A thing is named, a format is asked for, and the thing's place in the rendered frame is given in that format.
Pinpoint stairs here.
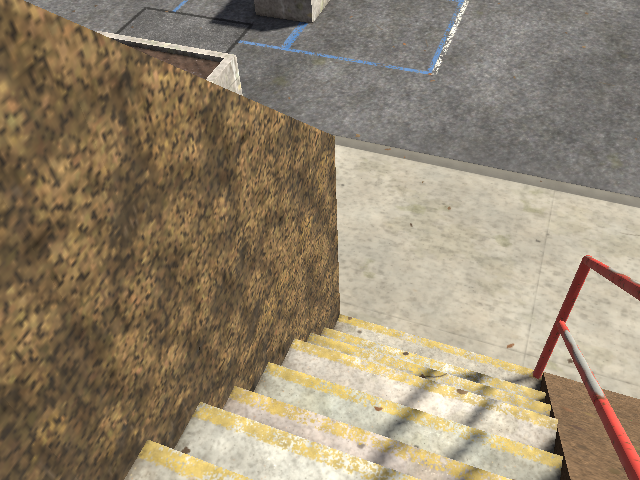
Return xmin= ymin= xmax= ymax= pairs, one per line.
xmin=124 ymin=314 xmax=563 ymax=480

